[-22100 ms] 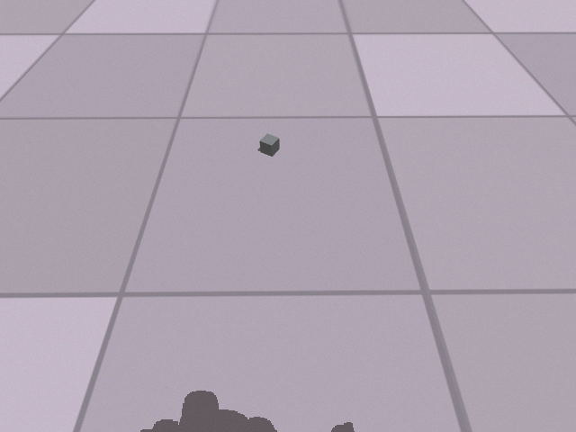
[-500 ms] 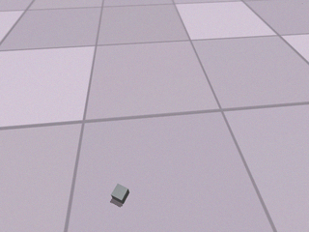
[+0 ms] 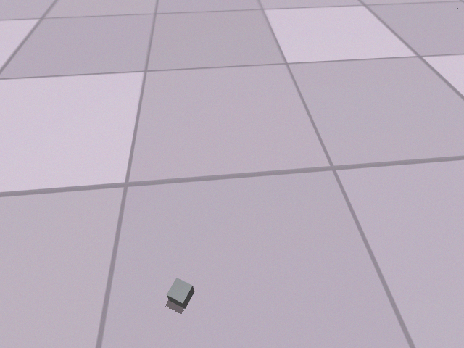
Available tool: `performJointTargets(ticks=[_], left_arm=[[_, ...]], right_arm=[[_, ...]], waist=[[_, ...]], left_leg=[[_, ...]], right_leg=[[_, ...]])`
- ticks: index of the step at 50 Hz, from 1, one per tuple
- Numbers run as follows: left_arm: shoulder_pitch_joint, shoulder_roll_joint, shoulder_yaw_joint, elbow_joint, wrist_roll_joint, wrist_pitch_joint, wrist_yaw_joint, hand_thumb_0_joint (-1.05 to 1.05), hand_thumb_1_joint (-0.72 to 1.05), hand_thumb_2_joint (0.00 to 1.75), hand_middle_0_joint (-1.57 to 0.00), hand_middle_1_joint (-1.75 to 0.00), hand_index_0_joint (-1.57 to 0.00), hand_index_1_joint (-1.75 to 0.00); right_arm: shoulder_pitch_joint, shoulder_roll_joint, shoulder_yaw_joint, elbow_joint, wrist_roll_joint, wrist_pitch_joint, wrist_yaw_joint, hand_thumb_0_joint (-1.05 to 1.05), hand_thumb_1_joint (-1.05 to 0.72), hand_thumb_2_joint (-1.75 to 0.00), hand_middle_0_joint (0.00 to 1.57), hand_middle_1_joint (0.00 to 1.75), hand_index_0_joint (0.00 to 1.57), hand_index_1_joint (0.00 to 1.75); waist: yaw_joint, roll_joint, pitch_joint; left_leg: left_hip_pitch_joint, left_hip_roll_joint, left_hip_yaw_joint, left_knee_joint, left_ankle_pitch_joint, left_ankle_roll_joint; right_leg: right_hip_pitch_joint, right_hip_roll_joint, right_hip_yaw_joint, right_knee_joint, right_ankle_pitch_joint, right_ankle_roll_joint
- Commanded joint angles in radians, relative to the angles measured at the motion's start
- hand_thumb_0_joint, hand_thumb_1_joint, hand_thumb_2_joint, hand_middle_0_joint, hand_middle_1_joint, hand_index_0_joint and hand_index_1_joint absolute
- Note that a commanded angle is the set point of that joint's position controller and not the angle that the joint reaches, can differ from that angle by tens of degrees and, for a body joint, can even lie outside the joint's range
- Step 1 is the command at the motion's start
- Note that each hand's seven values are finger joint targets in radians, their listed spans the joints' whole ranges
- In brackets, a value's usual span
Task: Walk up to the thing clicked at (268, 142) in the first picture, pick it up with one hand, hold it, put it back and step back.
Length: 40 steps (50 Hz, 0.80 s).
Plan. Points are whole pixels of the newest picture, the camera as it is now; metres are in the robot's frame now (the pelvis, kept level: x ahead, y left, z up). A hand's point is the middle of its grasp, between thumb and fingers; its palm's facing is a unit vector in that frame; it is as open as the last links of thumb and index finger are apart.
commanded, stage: stand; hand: left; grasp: from above
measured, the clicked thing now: (180, 293) +0.45 +0.21 -0.74
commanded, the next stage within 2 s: rise first in 0.32 s
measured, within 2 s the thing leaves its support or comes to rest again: neither
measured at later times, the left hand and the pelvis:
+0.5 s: hand out of the picture +0.09 +0.25 -0.16, palm faces +0.01 -0.94 -0.34, open 7.6 cm; pelvis +0.00 +0.00 +0.00, yaw +1 degrees
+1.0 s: hand out of the picture +0.13 +0.27 -0.22, palm faces -0.08 -0.86 -0.51, open 13.8 cm; pelvis +0.00 +0.01 -0.06, yaw +0 degrees
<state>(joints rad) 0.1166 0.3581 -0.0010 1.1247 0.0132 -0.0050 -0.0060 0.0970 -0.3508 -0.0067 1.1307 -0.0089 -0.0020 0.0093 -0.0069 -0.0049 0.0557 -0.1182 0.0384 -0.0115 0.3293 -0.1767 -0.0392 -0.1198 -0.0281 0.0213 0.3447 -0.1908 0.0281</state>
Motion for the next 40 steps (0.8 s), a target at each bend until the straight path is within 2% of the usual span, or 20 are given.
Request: performJointTargets(ticks=[1, 4, 11, 17, 20, 21, 22, 23, 24, 25, 26, 27, 28, 29, 31, 32, 34, 37, 39, 40], left_arm=[[-0.035, 0.217, 0.043, -0.064, -0.005, -0.024, 0.011, 0.0, 0.9, 0.9, -0.2, -0.3, -0.2, -0.3], [-0.036, 0.223, 0.045, -0.065, -0.002, -0.022, 0.012, 0.0, 0.9, 0.9, -0.2, -0.3, -0.2, -0.3], [-0.029, 0.215, 0.042, -0.066, -0.004, -0.024, 0.012, 0.0, 0.9, 0.9, -0.2, -0.3, -0.2, -0.3], [-0.032, 0.218, 0.041, -0.067, -0.005, -0.02, 0.013, 0.0, 0.9, 0.9, -0.2, -0.3, -0.2, -0.3], [-0.02, 0.212, 0.041, -0.065, -0.003, -0.02, 0.011, 0.0, 0.9, 0.9, -0.2, -0.3, -0.2, -0.3], [-0.027, 0.218, 0.04, -0.066, -0.003, -0.021, 0.012, 0.0, 0.82, 0.98, -0.12, -0.38, -0.12, -0.38], [-0.378, 0.025, 0.04, -0.417, -0.043, -0.118, 0.027, 0.0, 0.77, 0.95, -0.18, -0.46, -0.16, -0.46], [-0.47, 0.105, 0.075, -0.35, -0.034, -0.11, 0.032, 0.0, 0.69, 0.93, -0.19, -0.54, -0.17, -0.54], [-0.3, 0.203, 0.145, -0.161, -0.009, -0.068, 0.041, 0.0, 0.61, 0.95, -0.17, -0.62, -0.15, -0.62], [-0.211, 0.177, 0.143, -0.09, 0.0, -0.048, 0.025, 0.0, 0.53, 0.96, -0.14, -0.7, -0.12, -0.7], [-0.243, 0.185, 0.145, -0.136, 0.024, -0.05, 0.014, 0.0, 0.45, 0.98, -0.1, -0.78, -0.1, -0.78], [-0.308, 0.25, 0.185, -0.18, 0.047, -0.059, 0.014, 0.0, 0.37, 0.98, -0.12, -0.82, -0.11, -0.83], [-0.238, 0.231, 0.187, -0.12, 0.077, -0.045, 0.004, 0.0, 0.29, 0.98, -0.1, -0.87, -0.1, -0.87], [-0.153, 0.201, 0.188, -0.063, 0.114, -0.03, -0.003, 0.0, 0.21, 0.98, -0.09, -0.91, -0.09, -0.9], [-0.105, 0.224, 0.236, -0.15, 0.148, -0.014, 0.007, 0.0, 0.05, 0.99, -0.1, -0.94, -0.1, -0.94], [-0.088, 0.202, 0.225, -0.181, 0.157, 0.005, 0.018, 0.0, -0.03, 0.98, -0.09, -0.96, -0.1, -0.96], [-0.078, 0.106, 0.17, -0.192, 0.168, 0.063, 0.037, 0.0, -0.19, 0.98, -0.11, -0.98, -0.11, -0.98], [-0.156, 0.137, 0.184, -0.283, 0.181, 0.136, 0.067, 0.0, -0.43, 0.97, -0.13, -0.99, -0.12, -1.0], [-0.14, 0.107, 0.171, -0.316, 0.186, 0.166, 0.079, 0.0, -0.57, 0.99, -0.11, -1.03, -0.1, -1.03], [-0.128, 0.088, 0.162, -0.313, 0.195, 0.178, 0.083, 0.0, -0.56, 0.98, -0.1, -1.04, -0.09, -1.04]], right_arm=[[-0.036, -0.22, -0.036, -0.054, 0.002, -0.021, -0.01, 0.0, -0.9, -0.9, 0.2, 0.3, 0.2, 0.3], [-0.037, -0.217, -0.036, -0.057, 0.001, -0.02, -0.012, 0.0, -0.9, -0.9, 0.2, 0.3, 0.2, 0.3], [-0.031, -0.218, -0.036, -0.056, 0.003, -0.023, -0.011, 0.0, -0.9, -0.9, 0.2, 0.3, 0.2, 0.3], [-0.023, -0.219, -0.037, -0.056, 0.001, -0.018, -0.01, 0.0, -0.9, -0.9, 0.2, 0.3, 0.2, 0.3], [-0.029, -0.227, -0.04, -0.057, 0.001, -0.019, -0.011, 0.0, -0.9, -0.9, 0.2, 0.3, 0.2, 0.3], [-0.02, -0.214, -0.036, -0.057, 0.001, -0.02, -0.009, 0.0, -0.89, -0.91, 0.2, 0.3, 0.2, 0.3], [-0.01, -0.032, 0.003, -0.355, 0.063, -0.077, -0.027, 0.0, -0.91, -0.9, 0.2, 0.3, 0.2, 0.3], [0.04, -0.067, -0.003, -0.299, 0.063, -0.078, -0.037, 0.0, -0.9, -0.9, 0.2, 0.3, 0.2, 0.3], [0.072, -0.107, -0.017, -0.276, 0.06, -0.069, -0.046, 0.0, -0.9, -0.9, 0.2, 0.3, 0.2, 0.3], [0.078, -0.104, -0.033, -0.301, 0.059, -0.059, -0.042, 0.0, -0.9, -0.9, 0.2, 0.3, 0.2, 0.3], [0.098, -0.104, -0.053, -0.326, 0.048, -0.066, -0.046, 0.0, -0.91, -0.9, 0.2, 0.3, 0.2, 0.3], [0.109, -0.107, -0.069, -0.337, 0.043, -0.075, -0.054, 0.0, -0.91, -0.91, 0.2, 0.3, 0.2, 0.3], [0.112, -0.099, -0.075, -0.358, 0.035, -0.081, -0.051, 0.0, -0.9, -0.9, 0.2, 0.3, 0.2, 0.3], [0.141, -0.093, -0.083, -0.365, 0.025, -0.082, -0.044, 0.0, -0.91, -0.9, 0.2, 0.3, 0.2, 0.3], [0.151, -0.085, -0.101, -0.41, 0.02, -0.084, -0.033, 0.0, -0.94, -0.91, 0.2, 0.3, 0.2, 0.3], [0.139, -0.08, -0.102, -0.444, 0.023, -0.082, -0.031, 0.0, -0.95, -0.91, 0.2, 0.3, 0.2, 0.3], [0.127, -0.074, -0.096, -0.485, 0.027, -0.078, -0.023, 0.0, -0.93, -0.91, 0.2, 0.3, 0.2, 0.3], [0.098, -0.075, -0.098, -0.539, 0.031, -0.081, -0.014, 0.0, -0.94, -0.91, 0.2, 0.3, 0.2, 0.3], [0.105, -0.064, -0.093, -0.563, 0.03, -0.092, -0.011, 0.0, -0.94, -0.91, 0.2, 0.3, 0.2, 0.3], [0.106, -0.058, -0.091, -0.568, 0.029, -0.1, -0.01, 0.0, -0.93, -0.91, 0.2, 0.3, 0.2, 0.3]], waist=[[0.003, 0.016, -0.073], [0.002, 0.008, -0.076], [0.005, 0.008, -0.093], [0.002, 0.0, -0.053], [0.008, 0.024, -0.065], [0.002, 0.012, -0.061], [-0.103, 0.036, -0.012], [-0.074, -0.005, -0.071], [-0.056, -0.025, -0.043], [-0.031, -0.029, -0.037], [-0.03, -0.027, -0.098], [-0.02, -0.013, -0.182], [-0.018, -0.004, -0.217], [-0.002, -0.011, -0.236], [0.052, 0.051, -0.333], [0.05, 0.083, -0.348], [0.031, 0.069, -0.282], [0.016, 0.047, -0.253], [0.006, 0.02, -0.239], [0.004, 0.006, -0.228]], left_leg=[[0.022, 0.091, -0.06, -0.041, 0.113, 0.047], [0.016, 0.091, -0.06, -0.044, 0.091, 0.049], [0.036, 0.097, -0.059, -0.031, 0.173, 0.05], [0.005, 0.089, -0.06, -0.048, 0.077, 0.048], [0.011, 0.088, -0.059, -0.047, 0.077, 0.052], [-0.003, 0.087, -0.061, -0.051, 0.077, 0.05], [-0.124, -0.046, 0.073, 0.031, -0.06, 0.044], [-0.111, -0.046, 0.068, 0.048, -0.064, 0.047], [-0.153, -0.05, 0.064, 0.069, -0.071, 0.049], [-0.184, -0.045, 0.066, 0.101, -0.048, 0.046], [-0.186, -0.044, 0.059, 0.127, -0.022, 0.047], [-0.175, -0.043, 0.053, 0.154, 0.02, 0.044], [-0.2, -0.05, 0.05, 0.192, 0.053, 0.041], [-0.239, -0.054, 0.044, 0.231, 0.07, 0.039], [-0.24, -0.063, 0.048, 0.263, 0.111, 0.03], [-0.221, -0.062, 0.049, 0.254, 0.111, 0.024], [-0.26, -0.051, 0.037, 0.255, 0.079, 0.016], [-0.334, -0.036, 0.022, 0.296, 0.009, 0.015], [-0.368, -0.036, 0.022, 0.319, -0.043, 0.018], [-0.395, -0.036, 0.021, 0.342, -0.064, 0.02]], right_leg=[[-0.007, -0.092, 0.06, -0.064, 0.112, -0.043], [-0.008, -0.092, 0.062, -0.064, 0.102, -0.045], [0.006, -0.096, 0.06, -0.048, 0.169, -0.047], [-0.019, -0.09, 0.061, -0.067, 0.064, -0.045], [-0.015, -0.09, 0.063, -0.065, 0.082, -0.044], [-0.005, -0.09, 0.06, -0.063, 0.086, -0.044], [-0.203, 0.02, -0.03, -0.015, 0.0, -0.027], [-0.145, 0.018, -0.038, -0.005, -0.014, -0.021], [-0.169, 0.028, -0.048, 0.012, -0.037, -0.029], [-0.181, 0.034, -0.055, 0.046, -0.036, -0.032], [-0.194, 0.033, -0.054, 0.076, -0.012, -0.035], [-0.183, 0.028, -0.048, 0.113, 0.042, -0.031], [-0.19, 0.027, -0.05, 0.148, 0.077, -0.031], [-0.205, 0.028, -0.053, 0.189, 0.088, -0.033], [-0.187, 0.029, -0.05, 0.237, 0.106, -0.037], [-0.198, 0.031, -0.053, 0.242, 0.094, -0.041], [-0.258, 0.04, -0.065, 0.25, 0.044, -0.042], [-0.331, 0.046, -0.073, 0.29, -0.033, -0.04], [-0.372, 0.047, -0.075, 0.308, -0.082, -0.038], [-0.397, 0.046, -0.074, 0.323, -0.101, -0.036]])
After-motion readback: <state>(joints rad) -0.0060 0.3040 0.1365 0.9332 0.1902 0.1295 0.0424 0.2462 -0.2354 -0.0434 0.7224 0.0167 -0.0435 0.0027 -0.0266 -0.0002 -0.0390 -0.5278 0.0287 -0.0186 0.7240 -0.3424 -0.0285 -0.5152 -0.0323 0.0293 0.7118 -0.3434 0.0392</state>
